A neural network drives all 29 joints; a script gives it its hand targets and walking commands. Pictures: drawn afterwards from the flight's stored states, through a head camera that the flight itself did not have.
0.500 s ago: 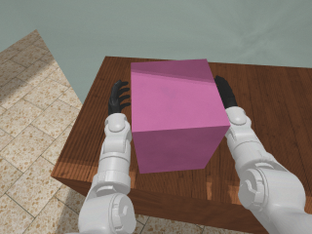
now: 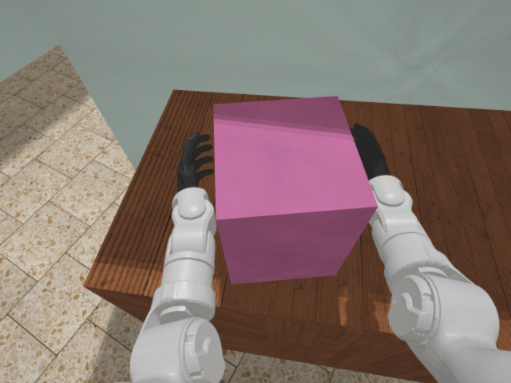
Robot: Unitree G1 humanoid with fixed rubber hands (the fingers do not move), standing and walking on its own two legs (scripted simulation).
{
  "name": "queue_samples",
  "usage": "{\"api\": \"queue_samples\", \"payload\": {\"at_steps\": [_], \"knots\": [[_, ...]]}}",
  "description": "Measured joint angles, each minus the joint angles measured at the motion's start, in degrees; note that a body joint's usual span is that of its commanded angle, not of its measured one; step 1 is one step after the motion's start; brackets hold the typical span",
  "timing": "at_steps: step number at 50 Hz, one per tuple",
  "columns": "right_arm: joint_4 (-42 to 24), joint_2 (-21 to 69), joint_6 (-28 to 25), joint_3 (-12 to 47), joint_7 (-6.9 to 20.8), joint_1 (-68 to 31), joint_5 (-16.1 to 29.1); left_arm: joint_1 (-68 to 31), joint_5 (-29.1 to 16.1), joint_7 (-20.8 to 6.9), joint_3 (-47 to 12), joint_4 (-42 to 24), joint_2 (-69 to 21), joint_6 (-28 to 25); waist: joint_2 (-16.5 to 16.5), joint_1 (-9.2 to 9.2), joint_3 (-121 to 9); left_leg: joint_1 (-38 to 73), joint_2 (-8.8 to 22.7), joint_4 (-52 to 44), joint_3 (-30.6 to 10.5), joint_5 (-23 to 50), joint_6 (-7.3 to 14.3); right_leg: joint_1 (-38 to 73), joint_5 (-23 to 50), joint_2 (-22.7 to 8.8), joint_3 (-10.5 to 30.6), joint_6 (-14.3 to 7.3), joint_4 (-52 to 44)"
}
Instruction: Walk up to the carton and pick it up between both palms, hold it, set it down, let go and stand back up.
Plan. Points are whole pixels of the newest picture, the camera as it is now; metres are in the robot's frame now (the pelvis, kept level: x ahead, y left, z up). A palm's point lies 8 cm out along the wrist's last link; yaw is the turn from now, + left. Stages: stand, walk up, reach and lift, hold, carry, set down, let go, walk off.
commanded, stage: set down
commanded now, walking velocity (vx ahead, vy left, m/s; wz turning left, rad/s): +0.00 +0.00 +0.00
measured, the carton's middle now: (280, 197) +0.41 +0.04 +0.01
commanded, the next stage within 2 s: none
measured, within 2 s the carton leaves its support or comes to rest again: rests again in 0.56 s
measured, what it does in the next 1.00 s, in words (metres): stands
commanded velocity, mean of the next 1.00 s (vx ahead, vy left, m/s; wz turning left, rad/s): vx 0.00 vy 0.00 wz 0.00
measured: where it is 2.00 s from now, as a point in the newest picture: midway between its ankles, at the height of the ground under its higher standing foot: outside the picture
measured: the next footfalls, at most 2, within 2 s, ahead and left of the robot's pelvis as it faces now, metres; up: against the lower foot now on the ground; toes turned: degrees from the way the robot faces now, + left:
none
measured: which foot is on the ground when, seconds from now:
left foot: down 0.00-1.00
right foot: down 0.00-1.00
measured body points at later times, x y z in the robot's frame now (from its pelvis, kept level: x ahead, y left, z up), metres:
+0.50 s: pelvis +0.00 +0.00 +0.00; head +0.07 +0.01 +0.44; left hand +0.40 +0.19 +0.06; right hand +0.46 -0.10 +0.06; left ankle -0.03 +0.16 -0.75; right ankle -0.02 -0.11 -0.75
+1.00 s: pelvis -0.01 +0.00 -0.01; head +0.08 +0.00 +0.44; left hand +0.39 +0.18 +0.03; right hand +0.48 -0.14 +0.05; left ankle -0.03 +0.16 -0.75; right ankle -0.02 -0.11 -0.75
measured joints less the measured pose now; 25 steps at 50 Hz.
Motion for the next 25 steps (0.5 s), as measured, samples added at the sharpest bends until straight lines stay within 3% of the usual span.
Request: {"api": "queue_samples", "payload": {"at_steps": [25], "knots": [[0.0,0.7,-0.4,-0.7,0.3,0.0,-0.5,1.2,1.2,-0.5,1.3,0.0,-0.4,-1.3,0.0,-0.18,0.0,0.0,0.1,-0.1,0.3,-0.3,0.3,0.0,0.0,0.0,-0.2,0.0,0.0]]}}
